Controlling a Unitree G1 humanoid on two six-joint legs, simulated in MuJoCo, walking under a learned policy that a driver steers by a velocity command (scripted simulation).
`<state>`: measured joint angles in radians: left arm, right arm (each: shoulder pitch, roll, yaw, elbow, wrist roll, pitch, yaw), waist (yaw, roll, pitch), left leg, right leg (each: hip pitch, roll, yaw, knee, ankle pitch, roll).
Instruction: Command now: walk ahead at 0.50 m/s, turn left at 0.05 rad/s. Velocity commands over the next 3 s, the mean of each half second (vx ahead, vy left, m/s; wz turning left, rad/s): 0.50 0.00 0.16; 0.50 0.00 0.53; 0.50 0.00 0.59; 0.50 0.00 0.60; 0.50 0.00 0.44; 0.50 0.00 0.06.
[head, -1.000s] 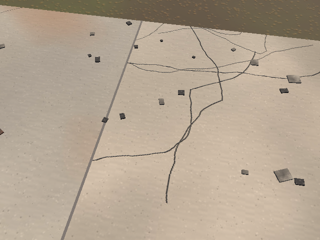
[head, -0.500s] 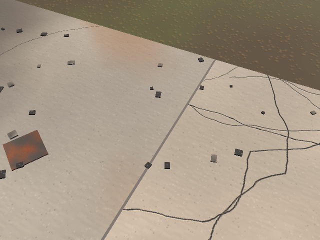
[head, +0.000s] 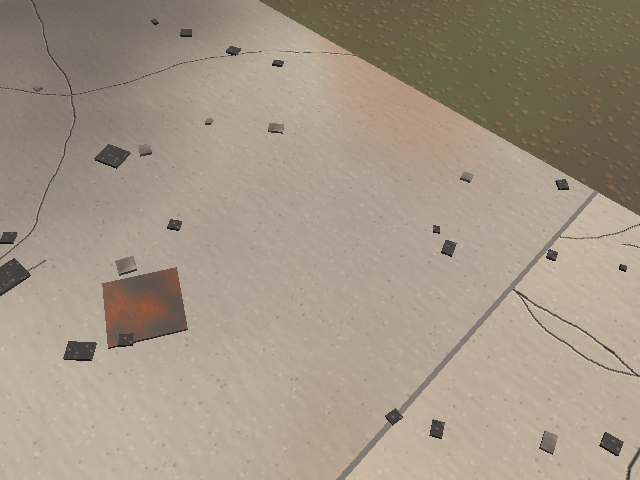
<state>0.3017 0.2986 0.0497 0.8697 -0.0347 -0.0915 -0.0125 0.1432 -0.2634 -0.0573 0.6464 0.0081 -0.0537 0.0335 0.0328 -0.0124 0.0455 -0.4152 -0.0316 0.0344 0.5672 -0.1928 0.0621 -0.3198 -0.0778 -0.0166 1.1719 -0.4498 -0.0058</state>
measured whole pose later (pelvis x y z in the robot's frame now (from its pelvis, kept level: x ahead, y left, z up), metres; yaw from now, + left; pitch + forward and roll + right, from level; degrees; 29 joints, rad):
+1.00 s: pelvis +0.51 +0.04 -0.01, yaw +21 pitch +1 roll -2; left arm 0.24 0.30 0.08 0.87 -0.02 -0.06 0.00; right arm 0.13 -0.29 -0.09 0.69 0.02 -0.03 0.03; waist 0.02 -0.01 0.07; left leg -0.49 -0.02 0.04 0.67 -0.20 0.10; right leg -0.18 -0.09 -0.09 1.02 -0.51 0.04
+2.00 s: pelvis +0.95 +0.34 -0.01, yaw +56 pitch +2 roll -1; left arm 0.30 0.32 0.07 0.84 -0.01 -0.05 0.00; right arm 0.08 -0.30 -0.07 0.59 0.03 -0.03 0.04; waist 0.05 0.00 0.07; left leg -0.51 -0.02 0.04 0.64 -0.17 0.11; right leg -0.10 -0.09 -0.13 0.87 -0.52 0.04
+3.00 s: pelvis +1.20 +0.84 +0.00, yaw +68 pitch +3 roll -1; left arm 0.41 0.31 0.05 0.87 -0.02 -0.05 0.00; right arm 0.03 -0.26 -0.03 0.65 0.00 -0.09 0.03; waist 0.08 -0.01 0.03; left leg -0.48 0.00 0.03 0.55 -0.12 0.06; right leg -0.12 -0.01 0.03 0.75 -0.48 -0.01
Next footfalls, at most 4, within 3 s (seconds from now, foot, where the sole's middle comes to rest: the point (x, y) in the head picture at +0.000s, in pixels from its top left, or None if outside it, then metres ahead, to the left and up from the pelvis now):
0.42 right None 0.40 -0.17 -0.77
0.94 left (266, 397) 0.61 0.15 -0.77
1.44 right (294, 264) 0.96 0.11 -0.77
1.96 left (139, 258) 0.96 0.50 -0.76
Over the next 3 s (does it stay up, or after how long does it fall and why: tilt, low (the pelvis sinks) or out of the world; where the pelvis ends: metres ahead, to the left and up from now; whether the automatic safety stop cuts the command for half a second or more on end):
stays up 1.20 0.84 0.00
